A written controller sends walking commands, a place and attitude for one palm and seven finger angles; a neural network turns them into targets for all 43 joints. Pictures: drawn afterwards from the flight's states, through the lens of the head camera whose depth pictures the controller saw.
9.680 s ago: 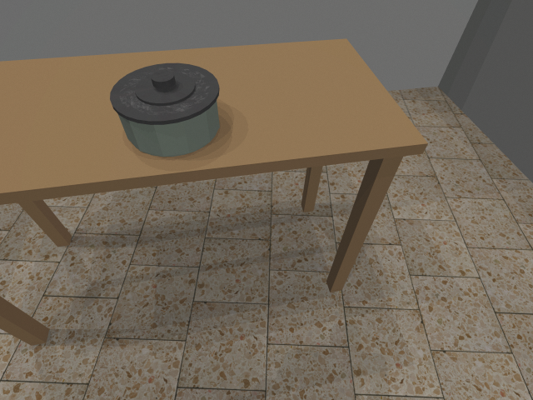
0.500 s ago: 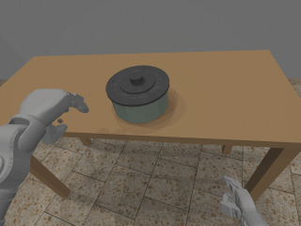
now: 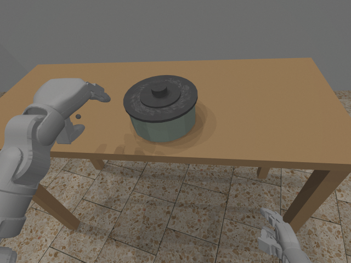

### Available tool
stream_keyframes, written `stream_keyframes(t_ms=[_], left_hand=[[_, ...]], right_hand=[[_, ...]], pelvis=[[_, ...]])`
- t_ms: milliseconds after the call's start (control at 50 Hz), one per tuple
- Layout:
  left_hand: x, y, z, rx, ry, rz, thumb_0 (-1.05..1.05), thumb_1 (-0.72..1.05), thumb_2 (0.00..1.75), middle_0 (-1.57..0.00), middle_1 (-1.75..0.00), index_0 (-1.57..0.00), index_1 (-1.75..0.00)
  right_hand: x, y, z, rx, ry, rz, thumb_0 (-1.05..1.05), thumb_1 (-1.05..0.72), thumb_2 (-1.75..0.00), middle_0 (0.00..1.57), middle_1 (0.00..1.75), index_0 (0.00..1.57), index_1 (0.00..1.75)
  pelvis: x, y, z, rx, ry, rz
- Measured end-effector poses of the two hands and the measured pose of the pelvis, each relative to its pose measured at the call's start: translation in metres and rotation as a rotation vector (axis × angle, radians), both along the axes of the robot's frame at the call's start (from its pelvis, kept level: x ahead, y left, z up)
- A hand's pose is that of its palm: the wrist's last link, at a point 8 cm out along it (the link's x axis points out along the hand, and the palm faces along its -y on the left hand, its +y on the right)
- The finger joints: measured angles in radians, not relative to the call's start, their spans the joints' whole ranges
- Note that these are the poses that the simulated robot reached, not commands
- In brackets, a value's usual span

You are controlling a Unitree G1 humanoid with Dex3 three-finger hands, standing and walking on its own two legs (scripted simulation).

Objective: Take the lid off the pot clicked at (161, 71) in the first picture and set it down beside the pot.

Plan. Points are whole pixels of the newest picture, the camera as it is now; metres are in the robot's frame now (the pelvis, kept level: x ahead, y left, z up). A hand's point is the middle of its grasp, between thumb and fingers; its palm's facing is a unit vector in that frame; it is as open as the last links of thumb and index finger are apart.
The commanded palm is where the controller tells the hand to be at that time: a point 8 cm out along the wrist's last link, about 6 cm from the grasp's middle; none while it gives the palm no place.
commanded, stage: move the open hand above the knob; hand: left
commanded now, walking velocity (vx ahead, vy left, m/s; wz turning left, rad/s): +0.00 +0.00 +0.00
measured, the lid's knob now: (159, 89) +0.52 +0.11 +0.14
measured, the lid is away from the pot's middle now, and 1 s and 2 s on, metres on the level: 0.00 0.00 0.00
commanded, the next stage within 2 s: none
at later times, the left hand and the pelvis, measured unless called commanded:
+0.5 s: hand (107, 98) +0.39 +0.19 +0.21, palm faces -0.08 -0.03 -1.00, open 10.0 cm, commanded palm +0.36 +0.19 +0.27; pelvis +0.02 -0.01 +0.00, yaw +0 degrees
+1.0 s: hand (129, 85) +0.44 +0.16 +0.21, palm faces -0.12 -0.04 -0.99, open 10.0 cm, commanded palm +0.41 +0.15 +0.27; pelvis +0.03 -0.01 +0.00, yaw +0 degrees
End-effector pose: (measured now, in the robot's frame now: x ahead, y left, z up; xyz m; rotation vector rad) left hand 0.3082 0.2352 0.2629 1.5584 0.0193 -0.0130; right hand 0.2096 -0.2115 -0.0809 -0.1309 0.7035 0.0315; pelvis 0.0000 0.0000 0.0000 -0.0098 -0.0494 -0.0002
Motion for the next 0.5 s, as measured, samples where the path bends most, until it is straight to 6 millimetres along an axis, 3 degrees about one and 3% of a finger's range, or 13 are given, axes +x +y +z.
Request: stream_keyframes(t_ms=[500], left_hand=[[0.064,-0.039,0.0,-0.015,0.058,-0.007,0.0,-0.37,1.65,-0.89,-0.08,-0.89,-0.08]], right_hand=[[0.01,-0.02,-0.009,0.012,0.067,-0.029,0.02,-0.91,-0.9,0.2,0.3,0.2,0.3]], pelvis=[[0.021,-0.011,0.0,0.013,0.033,-0.004]])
